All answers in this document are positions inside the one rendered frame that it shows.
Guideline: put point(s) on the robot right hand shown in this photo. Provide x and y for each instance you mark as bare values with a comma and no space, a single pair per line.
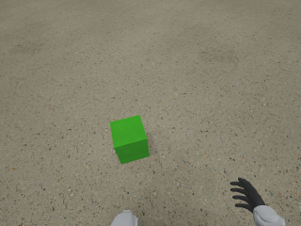
252,197

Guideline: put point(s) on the carton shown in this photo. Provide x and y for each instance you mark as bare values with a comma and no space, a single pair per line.
129,139

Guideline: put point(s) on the robot left shin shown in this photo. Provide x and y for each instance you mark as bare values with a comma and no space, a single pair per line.
127,211

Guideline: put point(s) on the robot right forearm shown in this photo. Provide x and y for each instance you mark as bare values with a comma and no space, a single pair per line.
266,216

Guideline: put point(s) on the robot left thigh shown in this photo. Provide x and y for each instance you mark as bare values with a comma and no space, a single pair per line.
125,219

